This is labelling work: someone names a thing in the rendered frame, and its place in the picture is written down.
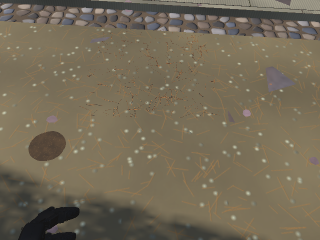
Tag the robot left hand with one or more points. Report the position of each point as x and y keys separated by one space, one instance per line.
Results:
x=36 y=229

